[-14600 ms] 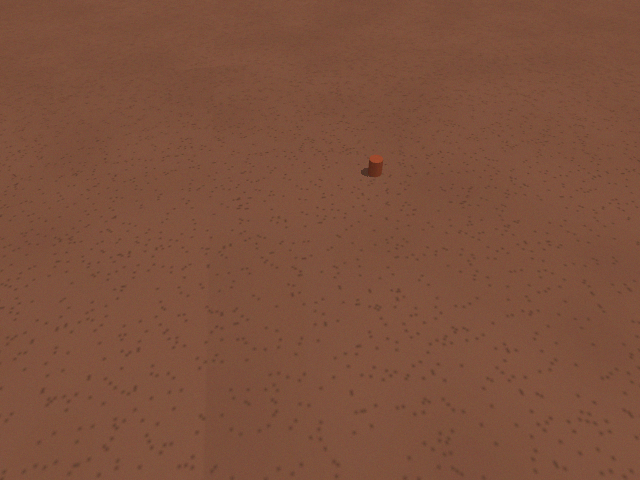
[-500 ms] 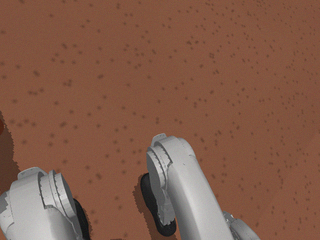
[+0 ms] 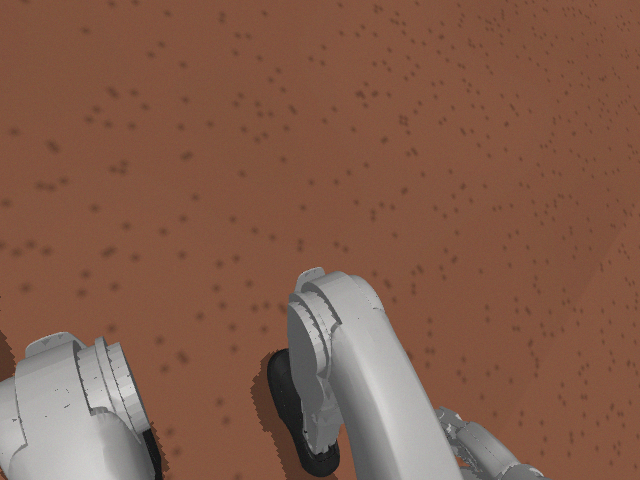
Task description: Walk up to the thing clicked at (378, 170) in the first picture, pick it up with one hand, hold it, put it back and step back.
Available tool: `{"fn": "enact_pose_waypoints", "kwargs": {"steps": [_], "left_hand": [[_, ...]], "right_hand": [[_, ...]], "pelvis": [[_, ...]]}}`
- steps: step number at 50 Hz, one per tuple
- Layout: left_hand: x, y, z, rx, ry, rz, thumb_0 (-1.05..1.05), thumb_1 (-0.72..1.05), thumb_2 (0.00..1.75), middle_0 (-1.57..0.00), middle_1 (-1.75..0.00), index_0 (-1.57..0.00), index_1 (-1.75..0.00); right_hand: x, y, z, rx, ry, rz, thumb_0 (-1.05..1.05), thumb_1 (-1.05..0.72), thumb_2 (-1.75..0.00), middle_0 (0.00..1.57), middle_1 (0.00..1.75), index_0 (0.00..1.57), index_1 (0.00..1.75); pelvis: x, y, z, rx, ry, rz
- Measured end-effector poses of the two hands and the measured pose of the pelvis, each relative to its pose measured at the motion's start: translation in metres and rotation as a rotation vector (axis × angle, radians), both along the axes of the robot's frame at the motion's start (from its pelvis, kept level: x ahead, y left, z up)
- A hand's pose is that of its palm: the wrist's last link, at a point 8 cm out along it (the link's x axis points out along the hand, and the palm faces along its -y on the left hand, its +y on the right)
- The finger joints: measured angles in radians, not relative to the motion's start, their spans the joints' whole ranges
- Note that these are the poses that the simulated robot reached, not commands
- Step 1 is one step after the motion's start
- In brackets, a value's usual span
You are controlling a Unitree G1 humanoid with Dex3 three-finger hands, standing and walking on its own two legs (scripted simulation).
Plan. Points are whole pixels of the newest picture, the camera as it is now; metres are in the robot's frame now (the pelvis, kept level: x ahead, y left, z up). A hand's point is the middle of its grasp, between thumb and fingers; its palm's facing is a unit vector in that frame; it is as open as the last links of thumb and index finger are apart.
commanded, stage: rest palm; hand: left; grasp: from above
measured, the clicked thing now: out of the picture +0.43 +0.35 -0.26
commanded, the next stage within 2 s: close in 0.18 s
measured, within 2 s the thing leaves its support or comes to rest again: neither
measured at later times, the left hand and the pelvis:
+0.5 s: hand out of the picture +0.42 +0.35 -0.24, palm faces -0.42 -0.17 -0.89, open 12.9 cm; pelvis +0.00 +0.00 +0.00, yaw -1 degrees
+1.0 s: hand out of the picture +0.41 +0.35 -0.23, palm faces -0.42 -0.17 -0.89, open 11.1 cm; pelvis +0.00 +0.00 +0.00, yaw -1 degrees
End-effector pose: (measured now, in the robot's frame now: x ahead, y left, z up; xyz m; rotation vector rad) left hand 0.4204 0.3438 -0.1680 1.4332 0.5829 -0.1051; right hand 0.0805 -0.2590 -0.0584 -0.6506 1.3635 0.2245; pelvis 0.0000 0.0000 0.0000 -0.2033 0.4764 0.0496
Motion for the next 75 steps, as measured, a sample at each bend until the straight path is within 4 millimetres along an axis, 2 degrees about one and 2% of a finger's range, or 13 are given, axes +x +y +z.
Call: {"fn": "enact_pose_waypoints", "kwargs": {"steps": [16,28,48,58,75], "left_hand": [[-0.003,0.003,-0.008,-0.005,0.025,0.032,0.0,-0.48,0.97,-0.09,-1.01,-0.09,-1.01],[0.001,0.006,-0.011,-0.007,0.017,0.016,0.0,-0.33,0.91,-0.19,-1.03,-0.21,-1.01],[-0.005,0.007,-0.008,-0.004,0.019,0.008,0.0,-0.1,0.77,-0.36,-0.93,-0.4,-0.9],[-0.005,0.008,-0.007,-0.004,0.017,0.007,0.01,-0.1,0.75,-0.47,-0.91,-0.4,-0.87],[-0.004,0.007,-0.007,0.004,0.019,0.006,0.02,-0.1,0.78,-0.64,-0.9,-0.41,-0.86]], "right_hand": [[-0.01,0.011,-0.001,0.043,0.019,0.01,0.0,-0.9,-0.9,0.2,0.3,0.2,0.3],[-0.022,0.006,0.002,0.024,0.063,0.015,0.0,-0.9,-0.89,0.2,0.3,0.2,0.3],[-0.008,0.009,0.005,0.026,0.01,0.047,0.0,-0.9,-0.89,0.2,0.3,0.2,0.3],[-0.005,0.01,0.004,0.034,0.008,0.06,0.0,-0.9,-0.89,0.2,0.3,0.2,0.3],[-0.014,0.007,0.003,0.035,0.035,0.051,0.0,-0.9,-0.89,0.2,0.3,0.2,0.3]], "pelvis": [[0.0,0.001,-0.001,-0.009,-0.013,-0.004],[0.0,0.001,-0.002,-0.012,-0.021,-0.01],[-0.003,0.003,-0.001,-0.018,-0.028,-0.01],[-0.002,0.002,-0.001,-0.017,-0.027,-0.009],[-0.003,0.001,-0.001,-0.014,-0.027,-0.012]]}}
